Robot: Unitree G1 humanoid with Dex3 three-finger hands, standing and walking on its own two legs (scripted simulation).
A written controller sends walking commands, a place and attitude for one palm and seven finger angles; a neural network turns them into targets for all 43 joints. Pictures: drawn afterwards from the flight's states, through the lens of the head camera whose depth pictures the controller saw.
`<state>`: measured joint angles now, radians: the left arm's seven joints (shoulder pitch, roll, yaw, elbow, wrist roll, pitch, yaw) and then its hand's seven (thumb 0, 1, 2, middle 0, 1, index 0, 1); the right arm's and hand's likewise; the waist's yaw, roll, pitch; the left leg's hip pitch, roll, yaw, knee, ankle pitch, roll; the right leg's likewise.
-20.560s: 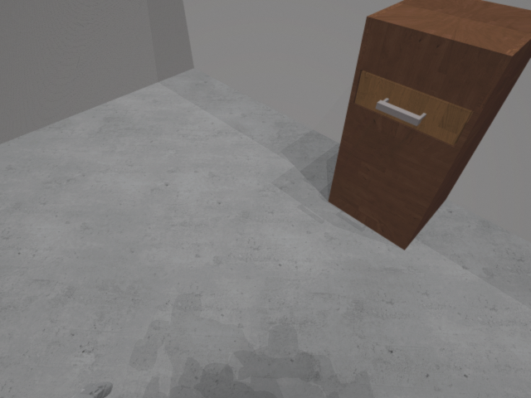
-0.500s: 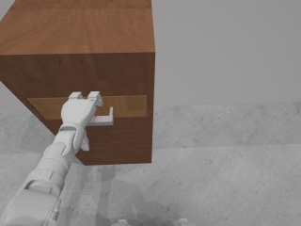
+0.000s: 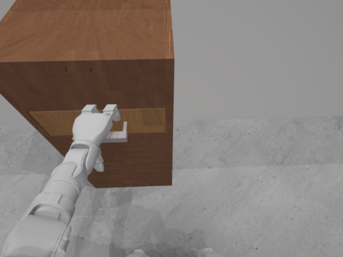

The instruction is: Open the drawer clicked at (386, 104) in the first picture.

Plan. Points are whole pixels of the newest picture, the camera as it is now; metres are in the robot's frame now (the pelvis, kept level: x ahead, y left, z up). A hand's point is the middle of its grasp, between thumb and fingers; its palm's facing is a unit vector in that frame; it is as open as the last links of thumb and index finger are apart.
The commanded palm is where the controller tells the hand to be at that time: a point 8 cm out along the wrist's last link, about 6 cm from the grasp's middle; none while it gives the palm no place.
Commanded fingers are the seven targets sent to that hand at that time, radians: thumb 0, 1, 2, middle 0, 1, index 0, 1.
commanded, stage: lower the fingers behind the handle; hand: left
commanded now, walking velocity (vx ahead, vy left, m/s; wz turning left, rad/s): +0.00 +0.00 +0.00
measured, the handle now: (101, 131) +0.47 +0.22 -0.08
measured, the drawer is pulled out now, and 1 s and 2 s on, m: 0.00 0.00 0.00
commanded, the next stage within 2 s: close the thumb around the handle in 1.70 s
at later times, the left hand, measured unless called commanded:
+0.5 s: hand (97, 142) +0.42 +0.21 -0.05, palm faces -0.11 -0.07 -0.99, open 13.9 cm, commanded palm +0.40 +0.22 +0.01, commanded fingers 0.00 -0.50 0.30 -0.30 -1.20 -0.30 -1.20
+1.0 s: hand (100, 144) +0.43 +0.21 -0.08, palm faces -0.08 -0.06 -1.00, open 13.9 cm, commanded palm +0.40 +0.21 -0.03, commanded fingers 0.00 -0.50 0.30 -0.30 -1.20 -0.30 -1.20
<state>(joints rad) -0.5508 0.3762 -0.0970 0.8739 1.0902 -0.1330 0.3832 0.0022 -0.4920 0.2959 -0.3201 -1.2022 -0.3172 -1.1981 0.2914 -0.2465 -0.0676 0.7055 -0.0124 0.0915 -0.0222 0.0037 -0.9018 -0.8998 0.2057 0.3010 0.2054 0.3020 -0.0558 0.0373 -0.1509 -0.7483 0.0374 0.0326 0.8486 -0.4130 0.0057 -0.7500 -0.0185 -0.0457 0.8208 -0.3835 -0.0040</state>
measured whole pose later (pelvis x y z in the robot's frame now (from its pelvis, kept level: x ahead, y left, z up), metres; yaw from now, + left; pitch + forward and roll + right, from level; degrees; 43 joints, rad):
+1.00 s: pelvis -0.01 +0.01 -0.03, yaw -2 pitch +25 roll -1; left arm -0.61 0.40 0.00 1.00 1.14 -0.11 0.48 0.00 -0.49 0.30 -0.31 -1.21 -0.32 -1.20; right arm 0.29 -0.23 -0.05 0.71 -0.04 0.09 0.00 0.00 -0.90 -0.90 0.21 0.30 0.21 0.30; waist -0.09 0.04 -0.20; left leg -1.00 0.05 0.05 1.05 -0.49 0.02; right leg -1.01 -0.01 -0.02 1.01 -0.44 0.00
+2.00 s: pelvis -0.02 +0.00 -0.05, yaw -2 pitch +27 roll -1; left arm -0.59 0.43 0.03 0.98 1.14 -0.09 0.51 0.00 -0.32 0.37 -0.31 -1.22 -0.33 -1.22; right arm 0.27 -0.24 -0.05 0.72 -0.05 0.08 0.00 0.00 -0.90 -0.90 0.21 0.30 0.21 0.30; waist -0.08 0.04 -0.20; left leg -1.09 0.06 0.04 1.14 -0.51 0.01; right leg -1.10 0.00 -0.03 1.10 -0.46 0.00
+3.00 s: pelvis +0.00 +0.01 -0.03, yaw -3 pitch +24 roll -2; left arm -0.30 0.36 0.02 0.73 1.12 -0.07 0.55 0.02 0.71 0.75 -0.29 -1.35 -0.40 -1.35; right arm 0.26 -0.23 -0.07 0.69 -0.05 0.10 0.02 0.00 -0.90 -0.90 0.21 0.30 0.20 0.30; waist -0.06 0.04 -0.20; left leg -0.96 0.06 0.06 1.06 -0.52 0.02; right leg -0.98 0.01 0.00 1.02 -0.46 0.01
